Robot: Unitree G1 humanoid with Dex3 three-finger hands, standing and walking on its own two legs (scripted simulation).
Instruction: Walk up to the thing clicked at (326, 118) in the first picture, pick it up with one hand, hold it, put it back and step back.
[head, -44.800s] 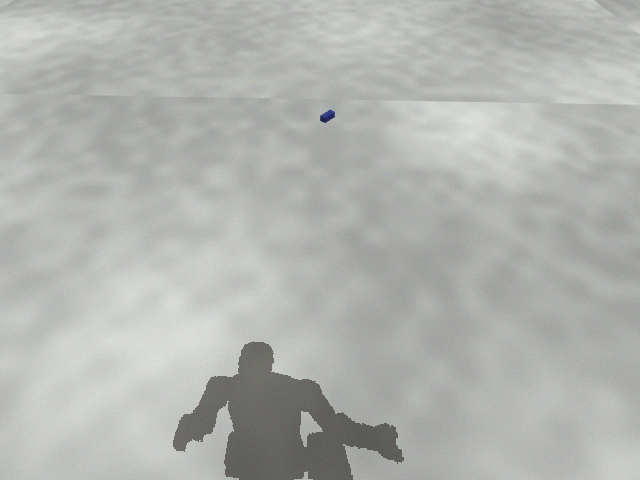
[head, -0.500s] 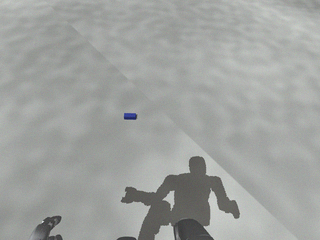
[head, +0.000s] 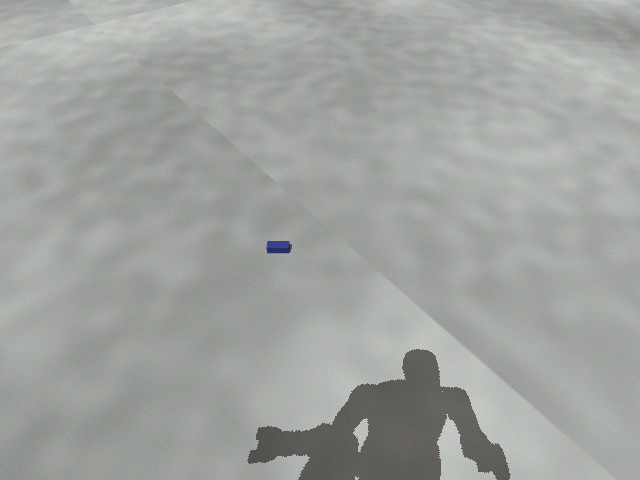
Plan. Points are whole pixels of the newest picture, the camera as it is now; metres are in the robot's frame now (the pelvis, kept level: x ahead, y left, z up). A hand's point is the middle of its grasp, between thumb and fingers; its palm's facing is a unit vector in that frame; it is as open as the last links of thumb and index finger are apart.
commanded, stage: step back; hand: left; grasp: from above
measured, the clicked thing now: (278, 247) +1.07 +0.25 -0.75
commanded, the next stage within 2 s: stand in 0.62 s
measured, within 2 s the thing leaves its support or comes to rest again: neither
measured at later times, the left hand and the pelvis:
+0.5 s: hand (168, 473) +0.16 +0.23 -0.14, palm faces +0.01 -0.93 -0.36, open 7.4 cm; pelvis +0.05 -0.02 +0.00, yaw +1 degrees
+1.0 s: hand (158, 477) +0.15 +0.24 -0.14, palm faces +0.01 -0.94 -0.34, open 7.4 cm; pelvis +0.06 -0.01 +0.02, yaw +1 degrees
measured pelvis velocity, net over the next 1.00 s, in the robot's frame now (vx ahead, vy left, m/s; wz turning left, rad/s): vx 0.06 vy -0.01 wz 0.01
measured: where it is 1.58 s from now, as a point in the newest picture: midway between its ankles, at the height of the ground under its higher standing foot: outside the picture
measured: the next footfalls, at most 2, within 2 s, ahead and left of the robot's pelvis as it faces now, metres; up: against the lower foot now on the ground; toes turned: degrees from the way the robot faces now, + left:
right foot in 0.30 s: +0.12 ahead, -0.14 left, +0.00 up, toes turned -2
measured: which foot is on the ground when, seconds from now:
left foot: down 0.00-1.00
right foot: down 0.00-0.02, up 0.04-0.28, down 0.30-1.00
